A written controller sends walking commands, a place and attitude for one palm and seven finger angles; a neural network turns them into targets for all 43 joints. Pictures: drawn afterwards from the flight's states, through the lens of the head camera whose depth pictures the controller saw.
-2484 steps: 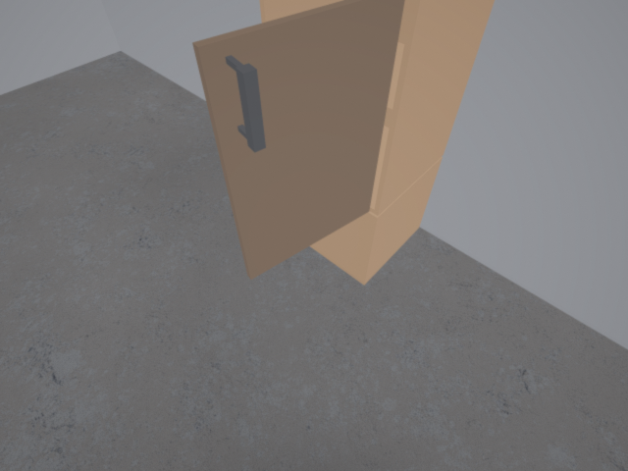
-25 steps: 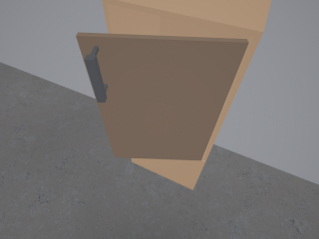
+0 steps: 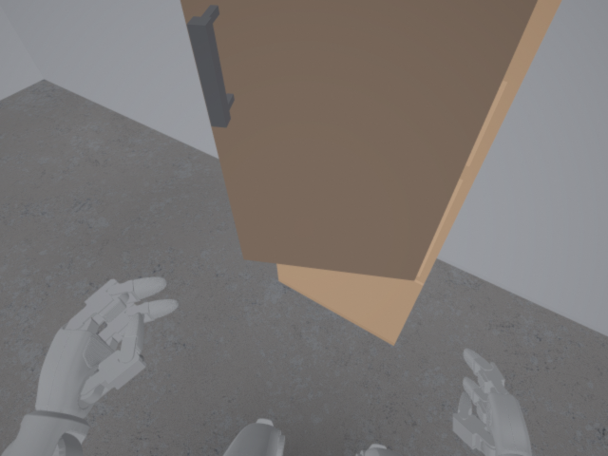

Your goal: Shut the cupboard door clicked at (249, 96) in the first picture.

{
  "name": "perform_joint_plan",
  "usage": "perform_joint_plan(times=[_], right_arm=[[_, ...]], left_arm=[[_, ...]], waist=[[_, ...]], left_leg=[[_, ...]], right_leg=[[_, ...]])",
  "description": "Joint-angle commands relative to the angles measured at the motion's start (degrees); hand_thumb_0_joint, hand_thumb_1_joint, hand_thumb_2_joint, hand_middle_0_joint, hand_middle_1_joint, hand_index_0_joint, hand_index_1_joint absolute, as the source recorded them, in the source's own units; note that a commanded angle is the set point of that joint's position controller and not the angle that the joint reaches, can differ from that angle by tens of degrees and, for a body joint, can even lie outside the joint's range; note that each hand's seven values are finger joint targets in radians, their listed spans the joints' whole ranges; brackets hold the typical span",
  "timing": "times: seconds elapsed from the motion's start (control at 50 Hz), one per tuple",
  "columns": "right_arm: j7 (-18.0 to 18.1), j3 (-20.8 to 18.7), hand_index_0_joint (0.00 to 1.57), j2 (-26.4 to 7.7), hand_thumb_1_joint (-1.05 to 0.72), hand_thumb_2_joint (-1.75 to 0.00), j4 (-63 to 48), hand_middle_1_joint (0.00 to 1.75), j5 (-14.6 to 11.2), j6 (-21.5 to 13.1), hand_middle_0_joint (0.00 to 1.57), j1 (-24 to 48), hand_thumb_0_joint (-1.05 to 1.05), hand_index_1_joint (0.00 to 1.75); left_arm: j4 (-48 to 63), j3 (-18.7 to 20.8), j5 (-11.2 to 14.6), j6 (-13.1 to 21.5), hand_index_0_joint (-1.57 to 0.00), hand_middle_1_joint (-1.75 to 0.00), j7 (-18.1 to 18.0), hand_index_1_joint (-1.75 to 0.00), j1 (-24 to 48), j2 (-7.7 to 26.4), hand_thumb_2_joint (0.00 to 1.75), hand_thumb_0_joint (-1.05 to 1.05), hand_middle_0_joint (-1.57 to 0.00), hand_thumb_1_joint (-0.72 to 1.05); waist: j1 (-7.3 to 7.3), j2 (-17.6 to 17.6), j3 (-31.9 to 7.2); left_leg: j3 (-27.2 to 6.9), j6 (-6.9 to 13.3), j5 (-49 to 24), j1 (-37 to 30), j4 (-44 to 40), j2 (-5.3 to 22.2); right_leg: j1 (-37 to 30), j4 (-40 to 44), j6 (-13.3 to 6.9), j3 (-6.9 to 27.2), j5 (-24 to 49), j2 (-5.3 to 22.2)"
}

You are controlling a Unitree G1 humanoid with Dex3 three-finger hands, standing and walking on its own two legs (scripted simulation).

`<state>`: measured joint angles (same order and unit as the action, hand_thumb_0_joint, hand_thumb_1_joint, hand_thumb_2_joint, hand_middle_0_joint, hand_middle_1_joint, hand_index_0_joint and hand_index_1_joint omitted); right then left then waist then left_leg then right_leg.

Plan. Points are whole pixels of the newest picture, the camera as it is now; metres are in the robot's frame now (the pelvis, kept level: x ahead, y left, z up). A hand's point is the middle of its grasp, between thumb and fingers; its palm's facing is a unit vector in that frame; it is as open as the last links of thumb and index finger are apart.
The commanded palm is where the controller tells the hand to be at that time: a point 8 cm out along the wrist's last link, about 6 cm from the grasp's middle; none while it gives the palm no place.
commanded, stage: raise the hand and make a fist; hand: left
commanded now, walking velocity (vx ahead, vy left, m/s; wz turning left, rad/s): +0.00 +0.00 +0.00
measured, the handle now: (216, 68) +0.53 +0.18 +0.23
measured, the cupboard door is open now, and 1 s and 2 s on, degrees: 24 24 24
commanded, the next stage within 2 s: bring the fist close to the handle in 1.38 s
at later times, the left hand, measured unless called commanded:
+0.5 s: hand (124, 293) +0.24 +0.21 +0.15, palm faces -0.01 -1.00 -0.08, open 3.4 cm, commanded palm +0.21 +0.26 +0.16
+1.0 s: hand (101, 224) +0.26 +0.21 +0.23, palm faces +0.00 -1.00 -0.09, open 3.1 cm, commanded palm +0.23 +0.26 +0.23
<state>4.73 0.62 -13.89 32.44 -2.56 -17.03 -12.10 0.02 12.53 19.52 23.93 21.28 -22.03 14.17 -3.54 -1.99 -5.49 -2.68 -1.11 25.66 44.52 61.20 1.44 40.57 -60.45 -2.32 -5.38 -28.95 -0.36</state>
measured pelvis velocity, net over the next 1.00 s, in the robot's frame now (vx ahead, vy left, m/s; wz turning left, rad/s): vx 0.03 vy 0.02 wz -0.01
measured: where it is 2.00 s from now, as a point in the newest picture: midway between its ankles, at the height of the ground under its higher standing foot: outside the picture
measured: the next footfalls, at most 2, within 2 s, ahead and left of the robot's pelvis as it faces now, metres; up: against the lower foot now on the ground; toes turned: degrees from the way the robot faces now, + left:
none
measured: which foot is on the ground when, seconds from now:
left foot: down 0.00-1.00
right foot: down 0.00-1.00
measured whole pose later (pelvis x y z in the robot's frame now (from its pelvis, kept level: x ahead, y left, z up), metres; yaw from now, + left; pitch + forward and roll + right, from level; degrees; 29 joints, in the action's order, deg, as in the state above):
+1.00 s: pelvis +0.03 +0.02 +0.06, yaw +0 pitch -3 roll +0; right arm 5.0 4.7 -14.0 35.3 -4.2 -15.0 -12.5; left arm 15.8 13.9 18.4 -7.5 14.6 -10.6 17.9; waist -3.5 -3.3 -2.5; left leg -0.3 0.3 16.4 14.7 33.7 0.1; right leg 11.3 -32.7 -0.4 -3.2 -18.7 0.4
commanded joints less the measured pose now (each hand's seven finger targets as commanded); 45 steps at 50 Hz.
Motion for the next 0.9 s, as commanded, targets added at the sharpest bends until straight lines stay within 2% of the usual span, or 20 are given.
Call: perform_joint_plan(times=[0.0, 0.04, 0.08, 0.1, 0.12, 0.18, 0.22, 0.36, 0.4, 0.44, 0.5, 0.52, 0.58, 0.6, 0.66, 0.7, 0.72, 0.8, 0.82, 0.88], right_arm=[[1.62, -2.40, 0.20, -7.05, -0.90, -0.90, -9.03, 0.30, -0.58, -3.15, 0.20, 1.79, 0.00, 0.30], [1.39, -2.38, 0.20, -6.31, -0.90, -0.90, -10.14, 0.30, -0.64, -2.78, 0.20, 2.32, 0.00, 0.30], [1.03, -2.10, 0.20, -5.69, -0.90, -0.90, -10.56, 0.30, -0.44, -2.59, 0.20, 2.55, 0.00, 0.30], [0.93, -1.96, 0.20, -5.68, -0.90, -0.90, -10.41, 0.30, -0.23, -2.40, 0.20, 2.86, 0.00, 0.30], [0.69, -1.93, 0.20, -5.52, -0.90, -0.90, -10.77, 0.30, -0.12, -2.46, 0.20, 2.51, 0.00, 0.30], [-0.05, -1.97, 0.20, -5.60, -0.90, -0.90, -10.49, 0.30, 0.16, -3.12, 0.20, 1.73, 0.00, 0.30], [-0.37, -1.71, 0.20, -5.90, -0.90, -0.90, -10.21, 0.30, 0.30, -3.35, 0.20, 1.28, 0.00, 0.30], [-0.26, -1.30, 0.20, -6.61, -0.90, -0.90, -9.62, 0.30, -0.10, -3.93, 0.20, 1.13, 0.00, 0.30], [0.03, -1.15, 0.20, -6.78, -0.90, -0.90, -9.06, 0.30, -0.09, -3.76, 0.20, 1.19, 0.00, 0.30], [-0.08, -0.90, 0.20, -6.46, -0.90, -0.90, -9.21, 0.30, -0.23, -3.77, 0.20, 1.63, 0.00, 0.30], [-0.05, -0.44, 0.20, -6.43, -0.90, -0.90, -8.69, 0.30, -0.30, -3.43, 0.20, 2.08, 0.00, 0.30], [-0.05, -0.29, 0.20, -6.27, -0.90, -0.90, -8.84, 0.30, -0.37, -3.37, 0.20, 2.42, 0.00, 0.30], [0.03, 0.01, 0.20, -6.23, -0.90, -0.90, -8.75, 0.30, -0.56, -3.02, 0.20, 2.88, 0.00, 0.30], [0.08, 0.22, 0.20, -6.41, -0.90, -0.90, -8.51, 0.30, -0.54, -2.78, 0.20, 2.98, 0.00, 0.30], [0.24, 0.57, 0.20, -6.08, -0.90, -0.90, -8.52, 0.30, -0.86, -2.57, 0.20, 4.16, 0.00, 0.30], [0.53, 0.81, 0.20, -6.18, -0.90, -0.90, -8.16, 0.30, -0.86, -2.35, 0.20, 4.67, 0.00, 0.30], [0.59, 0.96, 0.20, -5.92, -0.90, -0.90, -8.09, 0.30, -1.02, -2.24, 0.20, 5.05, 0.00, 0.30], [0.89, 1.17, 0.20, -5.95, -0.90, -0.90, -7.81, 0.30, -1.11, -2.07, 0.20, 6.23, 0.00, 0.30], [0.83, 1.35, 0.20, -5.61, -0.90, -0.90, -7.84, 0.30, -1.18, -2.01, 0.20, 6.64, 0.00, 0.30], [0.97, 1.55, 0.20, -5.53, -0.90, -0.90, -7.43, 0.30, -1.45, -1.99, 0.20, 7.57, 0.00, 0.30]], left_arm=[[10.55, 4.26, 0.58, -3.22, -0.69, -0.84, -0.12, -0.84, 6.69, 10.99, 0.90, 0.00, -0.69, 0.90], [12.09, 5.53, 1.11, -5.94, -0.73, -0.88, -1.11, -0.88, 3.31, 10.68, 0.90, 0.00, -0.73, 0.90], [14.41, 6.35, 1.24, -7.40, -0.77, -0.92, -3.03, -0.92, 2.30, 10.43, 0.90, 0.00, -0.77, 0.90], [13.92, 8.09, 1.11, -7.80, -0.79, -0.94, -4.18, -0.94, 1.99, 11.71, 0.90, 0.00, -0.79, 0.90], [15.87, 6.76, 1.00, -7.58, -0.81, -0.96, -4.78, -0.96, 1.62, 9.98, 0.90, 0.00, -0.81, 0.90], [19.77, 5.45, 0.24, -6.54, -0.86, -1.02, -6.41, -1.02, 0.26, 8.78, 0.90, 0.00, -0.86, 0.90], [20.57, 3.70, -0.37, -6.50, -0.90, -1.06, -6.77, -1.06, 0.58, 8.05, 0.90, 0.00, -0.90, 0.90], [24.69, 2.30, -1.36, -8.84, -1.02, -1.20, -7.19, -1.20, 3.60, 8.38, 0.90, 0.00, -1.02, 0.90], [25.07, 3.76, -1.52, -9.96, -1.06, -1.24, -7.77, -1.24, 5.12, 10.01, 0.90, 0.00, -1.06, 0.90], [26.51, 3.80, -1.16, -11.08, -1.10, -1.28, -7.77, -1.28, 5.30, 9.24, 0.90, 0.00, -1.10, 0.90], [26.00, 4.51, -1.21, -13.54, -1.15, -1.34, -7.80, -1.34, 6.17, 9.99, 0.90, 0.00, -1.15, 0.90], [26.42, 3.58, -0.84, -14.27, -1.17, -1.36, -7.44, -1.36, 6.94, 8.87, 0.90, 0.00, -1.17, 0.90], [27.05, 4.30, -0.51, -16.68, -1.23, -1.42, -6.88, -1.42, 8.41, 9.50, 0.90, 0.00, -1.23, 0.90], [26.20, 4.85, -0.61, -17.72, -1.24, -1.44, -6.75, -1.44, 8.88, 10.28, 0.90, 0.00, -1.24, 0.90], [27.38, 4.33, -0.48, -19.86, -1.30, -1.50, -6.46, -1.50, 12.28, 9.89, 0.90, 0.00, -1.30, 0.90], [26.73, 5.42, -0.50, -21.37, -1.30, -1.50, -6.73, -1.50, 13.79, 11.14, 0.90, 0.00, -1.30, 0.90], [26.99, 4.36, -0.47, -22.11, -1.30, -1.50, -6.66, -1.50, 15.20, 10.06, 0.90, 0.00, -1.30, 0.90], [28.62, 6.47, -0.74, -24.17, -1.30, -1.50, -7.09, -1.50, 18.97, 12.81, 0.90, 0.00, -1.30, 0.90], [28.73, 5.76, -0.69, -24.85, -1.30, -1.50, -7.04, -1.50, 19.53, 11.86, 0.90, 0.00, -1.30, 0.90], [28.16, 6.32, -0.30, -26.85, -1.30, -1.50, -7.09, -1.50, 21.70, 12.32, 0.90, 0.00, -1.30, 0.90]], waist=[[3.27, 0.42, -6.07], [1.77, 1.73, -7.41], [1.03, 1.04, -6.91], [0.54, 2.06, -5.94], [0.80, 2.10, -6.25], [0.94, -1.23, -7.84], [1.60, -0.47, -6.78], [2.27, -1.46, -5.71], [2.14, -0.38, -5.55], [1.61, -2.04, -6.64], [1.48, -0.64, -5.28], [1.59, -0.73, -5.24], [1.30, -1.17, -5.38], [1.17, 0.34, -4.62], [1.00, -1.65, -3.87], [0.83, -0.14, -2.59], [0.97, -0.92, -2.32], [0.32, -0.32, -3.62], [0.32, -1.47, -3.68], [0.19, -1.38, -2.51]], left_leg=[[0.75, 3.16, -2.25, -8.18, -11.48, -1.66], [0.85, 2.87, -4.20, -9.89, -13.60, -1.75], [0.94, 2.64, -5.80, -11.39, -15.47, -1.76], [0.59, 2.56, -6.68, -11.34, -16.05, -1.68], [0.71, 2.55, -8.05, -12.49, -16.81, -1.67], [0.94, 2.46, -12.20, -16.61, -18.48, -1.62], [0.58, 2.53, -13.89, -17.87, -19.41, -1.50], [-0.03, 2.43, -13.11, -22.12, -22.64, -1.21], [-0.13, 2.48, -12.85, -22.82, -23.42, -1.14], [-0.09, 2.30, -14.35, -24.65, -24.35, -1.16], [-0.10, 2.33, -16.21, -25.60, -25.30, -1.07], [0.16, 2.35, -16.31, -26.25, -25.75, -1.16], [0.45, 2.29, -18.36, -28.09, -26.67, -1.18], [0.37, 2.43, -18.69, -28.06, -26.98, -1.08], [0.60, 2.32, -18.25, -29.64, -28.46, -1.26], [0.56, 2.61, -17.48, -30.11, -29.22, -1.29], [0.73, 2.55, -16.79, -30.40, -29.83, -1.39], [0.74, 2.77, -18.16, -32.93, -31.09, -1.44], [0.95, 2.73, -18.43, -33.61, -31.53, -1.57], [1.15, 2.67, -17.46, -34.32, -32.50, -1.74]], right_leg=[[-5.67, 21.07, 2.26, 10.09, -5.97, 0.75], [-8.61, 21.66, 2.45, 9.23, -3.20, 1.17], [-10.22, 21.72, 2.36, 7.71, -0.10, 0.96], [-11.30, 21.63, 2.16, 7.44, 0.99, 0.63], [-11.68, 21.36, 2.20, 6.56, 3.61, 0.58], [-12.93, 19.68, 2.01, 3.84, 12.47, -0.16], [-13.37, 19.36, 1.86, 2.70, 15.43, -0.54], [-14.15, 21.28, 1.79, 1.37, 15.06, -0.85], [-15.60, 22.32, 1.84, 1.61, 14.80, -0.89], [-17.02, 22.74, 1.71, 1.28, 16.67, -0.80], [-18.70, 23.84, 1.72, 1.04, 18.89, -0.95], [-19.02, 24.40, 1.85, 1.05, 19.46, -0.81], [-20.58, 25.61, 1.90, 1.03, 22.03, -0.81], [-21.35, 26.13, 1.86, 1.07, 22.41, -0.92], [-21.90, 27.58, 1.84, 1.07, 21.87, -0.73], [-22.49, 29.21, 1.91, 1.39, 21.04, -0.75], [-22.74, 29.75, 1.91, 1.42, 20.24, -0.63], [-25.20, 31.38, 1.84, 1.81, 21.14, -0.47], [-25.39, 31.65, 1.79, 1.75, 21.53, -0.35], [-25.62, 33.04, 1.97, 1.84, 20.58, -0.24]])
